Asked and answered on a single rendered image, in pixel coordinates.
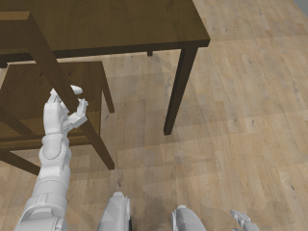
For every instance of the chair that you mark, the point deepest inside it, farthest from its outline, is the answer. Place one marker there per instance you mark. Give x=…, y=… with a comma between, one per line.
x=26, y=88

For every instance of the table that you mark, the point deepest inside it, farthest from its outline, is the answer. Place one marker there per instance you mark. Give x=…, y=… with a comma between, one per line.
x=84, y=28

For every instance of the left robot hand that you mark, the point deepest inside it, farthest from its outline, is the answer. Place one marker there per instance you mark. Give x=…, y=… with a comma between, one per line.
x=55, y=112

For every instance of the right robot thigh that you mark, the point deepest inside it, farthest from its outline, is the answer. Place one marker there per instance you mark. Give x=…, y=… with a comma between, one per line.
x=184, y=219

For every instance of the right robot shin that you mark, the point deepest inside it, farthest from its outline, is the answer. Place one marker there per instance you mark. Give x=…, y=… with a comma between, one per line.
x=181, y=206

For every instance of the left robot forearm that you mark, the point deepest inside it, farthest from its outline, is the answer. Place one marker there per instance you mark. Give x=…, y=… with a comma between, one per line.
x=49, y=196

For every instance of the right robot hand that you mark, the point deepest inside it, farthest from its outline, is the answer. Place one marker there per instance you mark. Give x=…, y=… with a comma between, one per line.
x=244, y=221

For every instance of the left robot upper arm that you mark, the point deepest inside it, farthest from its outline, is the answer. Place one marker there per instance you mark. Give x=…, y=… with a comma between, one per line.
x=55, y=223

